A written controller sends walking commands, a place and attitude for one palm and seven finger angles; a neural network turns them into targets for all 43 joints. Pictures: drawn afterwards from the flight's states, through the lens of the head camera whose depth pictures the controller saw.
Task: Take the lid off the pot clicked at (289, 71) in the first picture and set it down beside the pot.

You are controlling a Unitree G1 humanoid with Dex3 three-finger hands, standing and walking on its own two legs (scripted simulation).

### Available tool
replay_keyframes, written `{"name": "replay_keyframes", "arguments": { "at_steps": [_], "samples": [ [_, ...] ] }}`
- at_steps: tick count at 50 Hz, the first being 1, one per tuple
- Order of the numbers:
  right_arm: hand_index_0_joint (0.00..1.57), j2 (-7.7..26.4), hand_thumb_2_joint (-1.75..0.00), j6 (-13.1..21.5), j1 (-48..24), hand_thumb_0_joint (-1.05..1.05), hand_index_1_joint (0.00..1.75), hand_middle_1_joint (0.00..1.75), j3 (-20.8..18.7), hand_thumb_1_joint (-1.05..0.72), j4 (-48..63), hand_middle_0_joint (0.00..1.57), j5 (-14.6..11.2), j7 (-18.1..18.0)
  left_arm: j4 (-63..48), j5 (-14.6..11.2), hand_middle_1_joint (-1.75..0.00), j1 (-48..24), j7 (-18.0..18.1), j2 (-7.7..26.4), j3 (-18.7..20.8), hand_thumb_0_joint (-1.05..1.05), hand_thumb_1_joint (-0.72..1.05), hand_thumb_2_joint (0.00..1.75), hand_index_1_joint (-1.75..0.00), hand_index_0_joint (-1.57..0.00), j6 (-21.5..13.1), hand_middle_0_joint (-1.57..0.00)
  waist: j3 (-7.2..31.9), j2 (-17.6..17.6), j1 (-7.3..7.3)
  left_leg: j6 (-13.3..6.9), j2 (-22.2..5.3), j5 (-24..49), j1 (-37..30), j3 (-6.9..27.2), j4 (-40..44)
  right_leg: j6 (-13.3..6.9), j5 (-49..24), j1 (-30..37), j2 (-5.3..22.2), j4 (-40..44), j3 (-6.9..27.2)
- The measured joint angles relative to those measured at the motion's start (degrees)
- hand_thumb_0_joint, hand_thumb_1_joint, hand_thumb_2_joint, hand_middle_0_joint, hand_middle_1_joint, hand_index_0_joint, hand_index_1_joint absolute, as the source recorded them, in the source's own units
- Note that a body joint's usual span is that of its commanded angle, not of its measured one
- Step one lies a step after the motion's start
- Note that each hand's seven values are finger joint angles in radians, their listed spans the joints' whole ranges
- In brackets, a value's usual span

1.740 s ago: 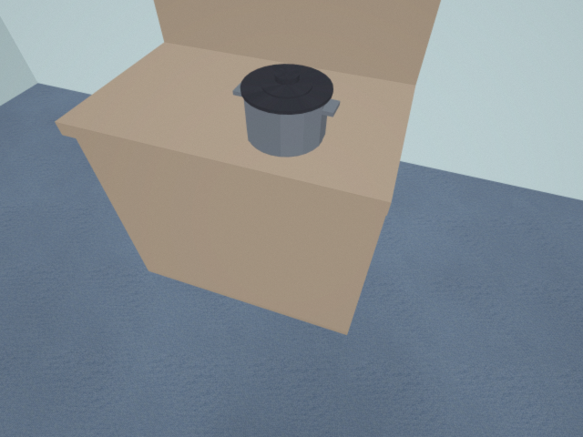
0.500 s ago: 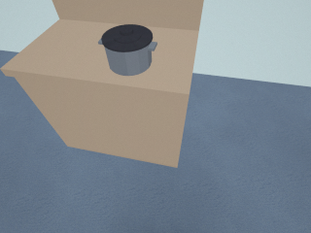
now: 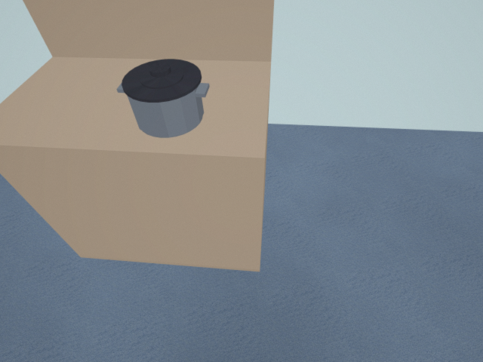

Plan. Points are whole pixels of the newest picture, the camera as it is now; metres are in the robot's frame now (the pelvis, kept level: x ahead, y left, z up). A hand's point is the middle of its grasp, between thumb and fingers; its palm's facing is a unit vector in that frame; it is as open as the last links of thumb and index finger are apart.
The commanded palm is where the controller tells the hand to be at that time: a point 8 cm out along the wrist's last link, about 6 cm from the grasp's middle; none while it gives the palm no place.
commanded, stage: take the last steps up to it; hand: left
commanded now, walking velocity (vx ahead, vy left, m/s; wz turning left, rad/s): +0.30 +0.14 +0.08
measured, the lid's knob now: (160, 69) +0.74 +0.26 +0.11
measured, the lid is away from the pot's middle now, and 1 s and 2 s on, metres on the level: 0.00 0.00 0.00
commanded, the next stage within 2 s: come to a stop and stand still in 0.56 s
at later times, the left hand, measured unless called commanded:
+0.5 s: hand (106, 345) +0.18 +0.29 -0.17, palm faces +0.07 -0.97 -0.21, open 7.4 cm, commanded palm none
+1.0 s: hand (113, 302) +0.27 +0.32 -0.18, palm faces +0.05 -0.98 -0.20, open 7.3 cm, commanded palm none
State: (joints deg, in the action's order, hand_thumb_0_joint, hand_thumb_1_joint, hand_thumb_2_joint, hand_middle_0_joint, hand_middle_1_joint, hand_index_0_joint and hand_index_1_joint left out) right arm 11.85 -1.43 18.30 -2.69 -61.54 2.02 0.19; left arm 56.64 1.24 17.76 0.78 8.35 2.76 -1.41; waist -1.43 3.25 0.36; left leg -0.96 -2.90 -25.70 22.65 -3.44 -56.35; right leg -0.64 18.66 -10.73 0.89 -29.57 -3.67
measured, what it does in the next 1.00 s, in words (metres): walks ahead: left foot, then right foot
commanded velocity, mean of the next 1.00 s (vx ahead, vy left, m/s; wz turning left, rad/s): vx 0.06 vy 0.05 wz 0.01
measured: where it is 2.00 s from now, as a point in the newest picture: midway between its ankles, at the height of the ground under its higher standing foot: outside the picture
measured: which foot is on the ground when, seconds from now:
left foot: up 0.00-0.26, down 0.28-0.68, up 0.70-0.92, down 0.94-1.00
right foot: down 0.00-0.28, up 0.30-0.66, down 0.68-0.96, up 0.98-1.00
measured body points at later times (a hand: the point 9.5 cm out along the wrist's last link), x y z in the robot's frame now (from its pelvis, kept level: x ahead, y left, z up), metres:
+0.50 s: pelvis +0.14 +0.10 +0.00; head +0.15 +0.10 +0.45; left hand +0.17 +0.34 -0.15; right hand +0.17 -0.13 -0.15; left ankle +0.16 +0.18 -0.73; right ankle +0.14 -0.01 -0.67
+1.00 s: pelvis +0.23 +0.13 +0.00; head +0.26 +0.15 +0.45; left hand +0.26 +0.37 -0.17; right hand +0.25 -0.10 -0.15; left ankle +0.25 +0.24 -0.73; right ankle +0.23 +0.01 -0.73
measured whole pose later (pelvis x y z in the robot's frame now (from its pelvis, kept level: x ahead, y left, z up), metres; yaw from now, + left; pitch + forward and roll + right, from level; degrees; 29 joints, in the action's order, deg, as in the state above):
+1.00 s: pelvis +0.23 +0.13 +0.00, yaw -1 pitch -1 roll +0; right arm 8.2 -0.4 14.0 -1.9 -60.9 1.0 -1.8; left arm 58.7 0.7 13.8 2.5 10.3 2.9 1.7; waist -3.8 -2.5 0.7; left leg -0.8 -1.2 -14.9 16.1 -3.6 -32.5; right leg 0.5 19.9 -16.1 3.0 -35.4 -4.1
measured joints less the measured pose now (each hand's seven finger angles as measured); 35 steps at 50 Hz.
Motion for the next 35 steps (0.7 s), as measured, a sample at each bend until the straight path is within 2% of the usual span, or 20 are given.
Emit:
{"name": "replay_keyframes", "arguments": {
  "at_steps": [2,4,8,12,13,14,15,17,19,21,25,29,33,34,35],
  "samples": [
    [0.20,0.2,-0.90,0.2,0.1,0.01,0.30,0.30,-0.2,-0.92,0.1,0.20,0.0,0.4,1.1,0.1,-0.30,2.2,0.2,-0.4,0.1,0.01,0.91,0.90,-0.30,-0.20,-0.3,-0.20,0.2,-0.9,0.01,0.5,-0.3,3.8,3.1,0.0,-2.5,0.3,-1.0,2.2,0.4,3.3,0.3],
    [0.20,0.1,-0.90,0.5,-0.1,0.01,0.30,0.30,-0.4,-0.92,0.6,0.20,-0.2,0.7,2.3,0.2,-0.30,3.9,0.2,-0.6,0.1,0.01,0.91,0.90,-0.30,-0.20,-0.6,-0.20,0.1,-1.8,-0.10,1.1,-1.0,6.7,5.2,0.0,-1.0,0.8,-1.8,4.3,0.9,6.1,0.3],
    [0.20,0.0,-0.90,1.1,-1.4,0.01,0.30,0.30,-0.6,-0.91,1.9,0.19,-0.5,1.2,4.3,0.4,-0.30,6.1,0.0,-0.6,0.1,0.01,0.91,0.90,-0.30,-0.20,-1.0,-0.20,-0.7,-3.4,0.59,1.5,-1.9,9.9,6.5,0.0,7.2,2.2,-1.5,7.5,2.3,9.0,0.3],
    [0.20,-0.3,-0.90,2.2,-2.8,0.01,0.30,0.30,-0.4,-0.91,3.2,0.19,-0.8,1.5,5.8,0.6,-0.30,7.3,-0.2,0.2,0.7,0.01,0.91,0.90,-0.30,-0.20,-0.7,-0.20,-1.2,-4.7,1.53,0.7,-1.3,11.4,3.2,-0.5,17.8,4.4,2.0,9.4,4.4,7.0,0.2],
    [0.20,-0.3,-0.90,2.9,-3.0,0.01,0.30,0.30,-0.3,-0.91,3.6,0.19,-0.8,1.5,6.0,0.6,-0.30,7.6,-0.3,0.5,0.9,0.01,0.91,0.90,-0.30,-0.20,-0.5,-0.20,-1.3,-5.0,1.56,0.5,-0.9,11.9,1.3,-0.9,21.0,4.7,3.8,9.3,5.0,4.9,0.2],
    [0.20,-0.1,-0.90,3.7,-3.1,0.01,0.30,0.30,-0.2,-0.91,4.2,0.19,-0.6,1.3,6.1,0.5,-0.30,7.9,-0.4,0.7,1.0,0.01,0.91,0.90,-0.30,-0.20,-0.3,-0.20,-1.3,-4.9,1.41,0.0,-0.6,13.0,-0.1,-1.0,23.0,4.2,6.3,8.3,5.5,0.8,0.3],
    [0.20,-0.5,-0.90,4.4,-3.6,0.01,0.30,0.30,-0.3,-0.91,4.5,0.19,-0.3,0.9,6.4,0.3,-0.30,7.2,-0.5,1.1,1.1,0.01,0.91,0.90,-0.30,-0.20,0.2,-0.20,-1.8,-5.6,1.05,-0.3,0.2,13.3,0.5,-1.3,20.9,2.9,9.1,5.9,6.3,-6.1,0.7],
    [0.20,-1.5,-0.90,4.8,-4.4,0.01,0.30,0.30,0.1,-0.91,5.1,0.19,-0.1,0.2,6.5,0.1,-0.30,5.1,-0.3,2.0,1.4,0.01,0.91,0.90,-0.30,-0.20,1.3,-0.20,-2.7,-6.3,0.89,-1.2,1.1,11.7,0.1,-2.3,18.5,0.6,11.7,-1.1,5.4,-22.6,2.9],
    [0.20,-2.5,-0.90,4.8,-4.4,0.01,0.30,0.30,0.7,-0.91,5.1,0.19,-0.1,-0.3,6.0,0.1,-0.30,2.7,-0.3,2.6,1.5,0.01,0.91,0.90,-0.30,-0.20,1.3,-0.20,-2.7,-6.4,0.61,-1.9,1.8,11.4,-2.0,-3.2,20.7,-0.7,9.4,-8.0,4.4,-34.2,2.3],
    [0.20,-3.4,-0.90,4.9,-3.8,0.01,0.30,0.30,1.1,-0.92,4.6,0.20,-0.2,-1.0,4.8,0.1,-0.30,0.3,-0.4,3.0,1.6,0.01,0.91,0.90,-0.30,-0.20,1.0,-0.20,-2.1,-6.3,0.43,-2.2,2.8,12.6,-4.6,-3.8,24.7,-0.8,5.8,-13.1,4.1,-37.9,0.9],
    [0.20,-3.3,-0.90,4.8,-2.1,0.01,0.30,0.30,1.4,-0.94,2.8,0.20,-0.4,-1.3,1.4,0.1,-0.30,-3.5,-0.5,2.4,1.3,0.01,0.91,0.90,-0.30,-0.19,0.8,-0.19,-0.6,-5.1,0.41,-3.2,4.8,14.4,-9.5,-4.8,31.8,0.1,1.9,-17.6,4.1,-31.0,-1.3],
    [0.20,-3.1,-0.90,4.5,-0.7,0.01,0.30,0.30,1.4,-0.93,1.7,0.20,-0.3,-1.1,-0.8,0.3,-0.30,-6.0,-0.5,1.0,0.8,0.01,0.91,0.90,-0.30,-0.19,1.0,-0.19,0.2,-3.4,-0.42,-3.7,6.1,13.8,-12.7,-5.3,34.5,0.5,0.7,-16.5,4.0,-19.4,-1.8],
    [0.20,-3.2,-0.90,3.9,0.7,0.01,0.30,0.30,1.4,-0.92,0.7,0.20,-0.3,-0.9,-2.1,0.5,-0.30,-6.6,-0.4,-0.3,0.4,0.01,0.91,0.90,-0.30,-0.20,0.3,-0.19,0.5,-2.0,-1.03,-3.3,6.4,10.1,-13.5,-5.4,31.2,0.4,-2.7,-10.8,3.3,-7.2,-1.4],
    [0.20,-3.3,-0.90,3.7,1.2,0.01,0.30,0.30,1.5,-0.92,0.4,0.20,-0.5,-0.8,-2.3,0.6,-0.30,-6.3,-0.3,-0.4,0.3,0.01,0.91,0.90,-0.30,-0.20,-0.2,-0.19,0.7,-2.1,-0.86,-3.1,6.3,8.2,-12.9,-5.6,28.6,-0.3,-4.7,-8.9,3.1,-3.8,-1.2],
    [0.20,-3.3,-0.90,3.4,1.0,0.01,0.30,0.30,1.5,-0.92,-0.1,0.20,-0.7,-0.8,-2.1,0.6,-0.30,-6.1,0.0,-0.7,0.1,0.01,0.91,0.90,-0.30,-0.20,-0.7,-0.19,0.6,-1.5,-0.64,-2.5,5.5,5.7,-11.8,-5.1,25.1,-1.1,-5.5,-8.6,2.5,-4.0,-1.4]
  ]
}}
